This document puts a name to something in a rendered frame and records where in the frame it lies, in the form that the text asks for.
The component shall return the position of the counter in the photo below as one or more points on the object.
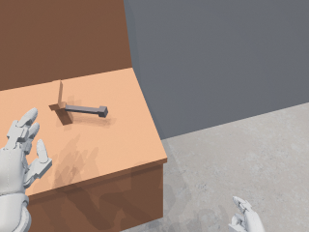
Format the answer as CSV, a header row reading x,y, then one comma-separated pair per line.
x,y
106,173

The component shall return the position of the robot right hand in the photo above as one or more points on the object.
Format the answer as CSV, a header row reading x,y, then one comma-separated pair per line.
x,y
249,222

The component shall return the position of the robot left hand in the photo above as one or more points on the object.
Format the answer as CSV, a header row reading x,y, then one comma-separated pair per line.
x,y
13,162

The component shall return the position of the left robot forearm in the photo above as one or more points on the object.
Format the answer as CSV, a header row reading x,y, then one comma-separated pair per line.
x,y
14,216

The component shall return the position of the tap lever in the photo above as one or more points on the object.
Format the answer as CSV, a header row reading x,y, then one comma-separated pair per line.
x,y
102,111

